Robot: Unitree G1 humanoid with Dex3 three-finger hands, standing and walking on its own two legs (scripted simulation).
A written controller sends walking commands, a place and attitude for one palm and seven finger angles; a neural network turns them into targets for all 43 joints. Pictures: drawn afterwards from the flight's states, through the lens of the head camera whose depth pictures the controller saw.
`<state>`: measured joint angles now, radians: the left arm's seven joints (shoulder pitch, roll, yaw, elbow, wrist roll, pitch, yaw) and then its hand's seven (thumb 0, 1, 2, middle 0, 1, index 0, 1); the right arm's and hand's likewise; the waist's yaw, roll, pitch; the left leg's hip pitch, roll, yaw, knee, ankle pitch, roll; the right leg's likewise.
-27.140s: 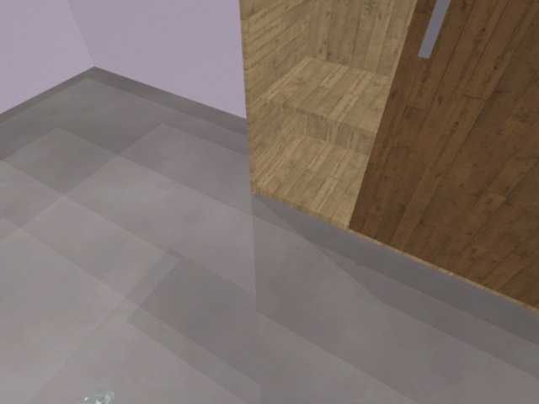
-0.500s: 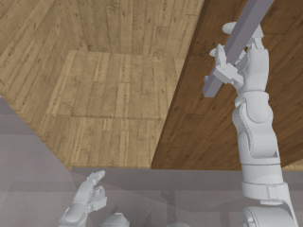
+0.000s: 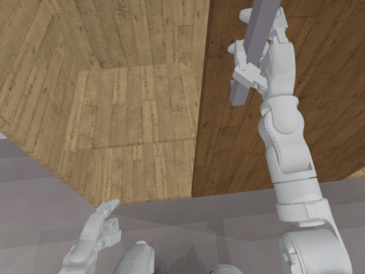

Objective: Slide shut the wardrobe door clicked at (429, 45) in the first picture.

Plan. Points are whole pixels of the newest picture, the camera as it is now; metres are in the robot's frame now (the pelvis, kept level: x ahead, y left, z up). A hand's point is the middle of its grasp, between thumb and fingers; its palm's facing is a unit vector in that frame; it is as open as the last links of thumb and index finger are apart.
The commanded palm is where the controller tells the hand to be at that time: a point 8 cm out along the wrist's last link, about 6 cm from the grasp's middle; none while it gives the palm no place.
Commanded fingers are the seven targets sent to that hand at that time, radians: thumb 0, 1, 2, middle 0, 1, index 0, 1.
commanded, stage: step sideways, sliding the door along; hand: right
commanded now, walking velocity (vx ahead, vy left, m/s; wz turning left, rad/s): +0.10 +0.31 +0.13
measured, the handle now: (253, 26) +0.46 -0.13 +0.26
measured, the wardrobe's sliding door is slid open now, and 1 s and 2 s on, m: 0.48 0.23 0.00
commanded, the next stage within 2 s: none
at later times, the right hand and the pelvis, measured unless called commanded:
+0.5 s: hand (187, 70) +0.41 -0.02 +0.21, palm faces +0.13 +0.99 -0.08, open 6.9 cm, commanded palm +0.38 +0.00 +0.21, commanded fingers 0.00 -0.90 -0.90 0.45 1.40 0.45 1.40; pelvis +0.01 +0.13 -0.01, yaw -2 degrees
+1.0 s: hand (84, 82) +0.39 +0.15 +0.21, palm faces +0.04 +0.99 -0.11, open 7.3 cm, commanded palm +0.37 +0.14 +0.22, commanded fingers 0.00 -0.90 -0.90 0.45 1.40 0.45 1.40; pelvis +0.01 +0.24 -0.02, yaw +1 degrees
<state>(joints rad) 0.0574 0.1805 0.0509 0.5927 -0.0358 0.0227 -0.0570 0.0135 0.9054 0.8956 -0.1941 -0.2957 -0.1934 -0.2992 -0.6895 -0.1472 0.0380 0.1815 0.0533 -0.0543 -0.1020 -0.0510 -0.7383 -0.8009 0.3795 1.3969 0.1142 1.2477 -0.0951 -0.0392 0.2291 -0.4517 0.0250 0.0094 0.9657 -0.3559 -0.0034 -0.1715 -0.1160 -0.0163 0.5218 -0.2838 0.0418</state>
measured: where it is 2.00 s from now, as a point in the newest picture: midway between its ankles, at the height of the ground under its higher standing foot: outside the picture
